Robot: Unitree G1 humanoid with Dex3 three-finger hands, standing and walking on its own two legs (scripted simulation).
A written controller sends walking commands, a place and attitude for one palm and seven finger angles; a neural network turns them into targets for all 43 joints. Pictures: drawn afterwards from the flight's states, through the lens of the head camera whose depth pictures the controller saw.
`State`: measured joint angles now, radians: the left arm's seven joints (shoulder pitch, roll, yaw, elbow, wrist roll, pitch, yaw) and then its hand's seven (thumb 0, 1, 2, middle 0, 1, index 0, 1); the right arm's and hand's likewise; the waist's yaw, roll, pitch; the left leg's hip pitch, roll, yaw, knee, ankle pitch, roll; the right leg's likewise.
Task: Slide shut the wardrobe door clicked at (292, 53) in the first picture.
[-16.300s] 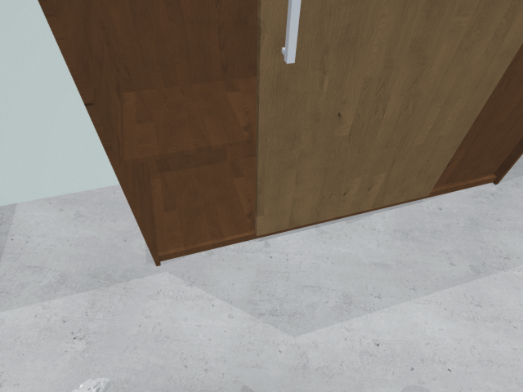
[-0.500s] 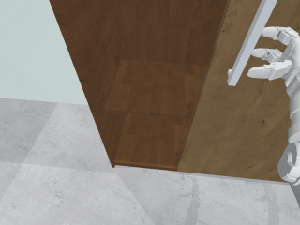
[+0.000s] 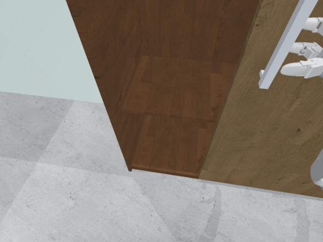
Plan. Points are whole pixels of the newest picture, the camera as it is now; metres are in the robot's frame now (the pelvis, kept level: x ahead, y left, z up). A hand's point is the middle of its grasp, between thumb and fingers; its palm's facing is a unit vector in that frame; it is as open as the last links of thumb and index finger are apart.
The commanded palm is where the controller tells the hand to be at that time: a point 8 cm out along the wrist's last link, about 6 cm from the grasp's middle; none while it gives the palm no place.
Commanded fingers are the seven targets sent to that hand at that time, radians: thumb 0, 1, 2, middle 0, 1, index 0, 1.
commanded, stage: slide the fingers in behind the handle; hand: right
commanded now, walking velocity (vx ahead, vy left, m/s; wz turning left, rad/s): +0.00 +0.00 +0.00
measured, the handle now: (289, 27) +0.55 -0.16 +0.26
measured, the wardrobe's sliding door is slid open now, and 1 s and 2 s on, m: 0.44 0.44 0.44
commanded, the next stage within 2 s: grip the handle and tug to test in 1.58 s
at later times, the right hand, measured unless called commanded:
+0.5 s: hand (289, 53) +0.49 -0.16 +0.23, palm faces -0.01 +1.00 -0.01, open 13.9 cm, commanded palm +0.47 -0.21 +0.23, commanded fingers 0.00 0.50 -0.30 0.30 1.20 0.30 1.20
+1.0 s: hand (278, 52) +0.50 -0.14 +0.23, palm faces +0.00 +1.00 -0.02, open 13.9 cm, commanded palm +0.47 -0.20 +0.23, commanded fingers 0.00 0.50 -0.30 0.30 1.20 0.30 1.20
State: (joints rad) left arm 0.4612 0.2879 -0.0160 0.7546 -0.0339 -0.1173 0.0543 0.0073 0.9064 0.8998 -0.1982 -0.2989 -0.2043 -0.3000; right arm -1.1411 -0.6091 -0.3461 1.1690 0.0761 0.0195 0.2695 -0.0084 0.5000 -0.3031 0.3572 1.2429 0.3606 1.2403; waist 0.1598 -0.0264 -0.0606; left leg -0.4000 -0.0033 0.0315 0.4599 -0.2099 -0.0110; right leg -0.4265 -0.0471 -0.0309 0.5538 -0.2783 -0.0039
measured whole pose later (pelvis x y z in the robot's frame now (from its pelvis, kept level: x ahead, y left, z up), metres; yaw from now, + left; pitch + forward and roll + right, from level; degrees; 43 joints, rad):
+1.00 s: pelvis +0.00 +0.01 +0.00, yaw +0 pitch +6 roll +1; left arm 0.38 0.28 -0.01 0.74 -0.04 -0.11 0.05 0.01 0.91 0.90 -0.20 -0.30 -0.20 -0.30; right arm -1.07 -0.45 -0.29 1.04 0.09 0.07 0.16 -0.01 0.50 -0.30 0.30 1.20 0.30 1.20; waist 0.12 -0.04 -0.05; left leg -0.33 -0.01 0.04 0.46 -0.22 0.00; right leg -0.35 -0.05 -0.03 0.52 -0.27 0.01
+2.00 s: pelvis +0.00 +0.00 +0.00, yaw +0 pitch +5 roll +1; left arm 0.37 0.26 -0.01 0.76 -0.04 -0.11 0.04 0.01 0.91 0.90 -0.20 -0.30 -0.20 -0.30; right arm -1.03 -0.41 -0.26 0.96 0.11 0.10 0.11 -0.01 0.13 -0.46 0.29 1.24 0.29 1.24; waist 0.10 -0.04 -0.06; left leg -0.31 0.00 0.03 0.44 -0.22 -0.01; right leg -0.32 -0.04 -0.03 0.50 -0.27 0.00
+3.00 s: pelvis +0.05 +0.01 +0.01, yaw +3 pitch +4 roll +1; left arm 0.27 0.25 -0.01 0.69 -0.05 -0.01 0.05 0.01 0.91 0.90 -0.20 -0.30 -0.20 -0.30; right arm -0.73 -0.35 -0.30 0.49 0.15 0.32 0.10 0.01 -0.75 -0.78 0.26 1.36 0.26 1.33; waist 0.07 -0.04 -0.08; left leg -0.19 -0.01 -0.02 0.36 -0.23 0.00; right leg -0.18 -0.05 -0.07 0.41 -0.28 0.00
